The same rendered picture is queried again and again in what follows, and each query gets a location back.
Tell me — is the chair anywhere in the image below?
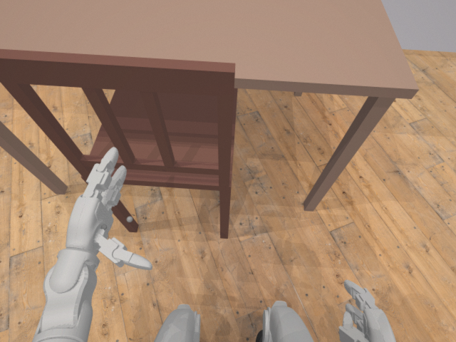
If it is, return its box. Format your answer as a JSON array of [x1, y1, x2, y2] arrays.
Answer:
[[0, 49, 238, 239]]

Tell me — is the left robot hand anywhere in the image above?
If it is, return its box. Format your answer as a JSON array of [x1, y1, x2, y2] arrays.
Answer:
[[66, 147, 152, 270]]

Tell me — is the left robot forearm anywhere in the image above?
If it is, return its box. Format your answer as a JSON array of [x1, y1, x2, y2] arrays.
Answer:
[[32, 248, 100, 342]]

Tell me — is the right robot hand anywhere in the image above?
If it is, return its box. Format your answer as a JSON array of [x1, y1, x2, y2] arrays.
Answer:
[[339, 280, 396, 342]]

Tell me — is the left robot thigh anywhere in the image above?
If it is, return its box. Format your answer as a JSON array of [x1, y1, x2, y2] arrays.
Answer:
[[154, 309, 200, 342]]

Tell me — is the table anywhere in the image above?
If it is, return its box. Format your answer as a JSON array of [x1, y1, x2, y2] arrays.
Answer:
[[0, 0, 419, 212]]

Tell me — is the robot thigh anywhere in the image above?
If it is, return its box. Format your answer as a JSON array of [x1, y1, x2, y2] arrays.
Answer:
[[263, 306, 314, 342], [154, 309, 200, 342]]

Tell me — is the right robot thigh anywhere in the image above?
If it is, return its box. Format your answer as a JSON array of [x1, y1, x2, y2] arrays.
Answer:
[[263, 306, 314, 342]]

